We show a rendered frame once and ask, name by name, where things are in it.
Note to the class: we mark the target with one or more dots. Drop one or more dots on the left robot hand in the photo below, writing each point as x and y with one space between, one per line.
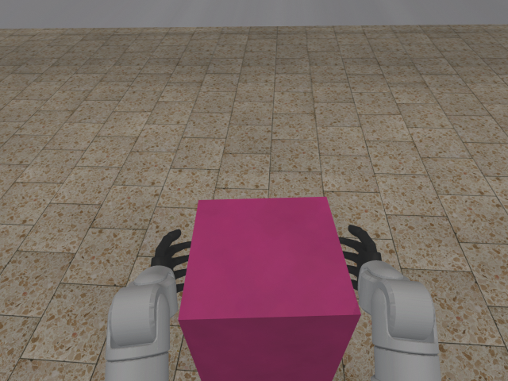
164 253

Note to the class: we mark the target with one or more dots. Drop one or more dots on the robot right forearm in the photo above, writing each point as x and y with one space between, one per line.
403 323

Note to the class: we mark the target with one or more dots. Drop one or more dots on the right robot hand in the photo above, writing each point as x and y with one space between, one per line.
366 249

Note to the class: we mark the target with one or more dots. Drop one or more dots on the robot left forearm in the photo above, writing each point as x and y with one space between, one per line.
138 327

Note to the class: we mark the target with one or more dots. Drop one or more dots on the carton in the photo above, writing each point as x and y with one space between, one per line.
267 294

